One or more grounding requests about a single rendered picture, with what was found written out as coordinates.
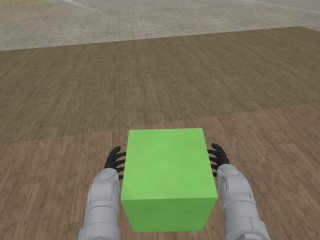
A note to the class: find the carton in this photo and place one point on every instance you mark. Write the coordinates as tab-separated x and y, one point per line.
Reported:
168	183

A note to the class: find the robot left forearm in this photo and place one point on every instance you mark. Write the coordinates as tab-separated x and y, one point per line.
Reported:
102	207

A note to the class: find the robot left hand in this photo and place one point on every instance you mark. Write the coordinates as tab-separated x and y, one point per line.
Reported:
112	163

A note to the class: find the robot right hand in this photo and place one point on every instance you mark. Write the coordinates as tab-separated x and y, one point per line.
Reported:
221	157

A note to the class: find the robot right forearm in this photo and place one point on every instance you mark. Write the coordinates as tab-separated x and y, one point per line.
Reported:
242	221

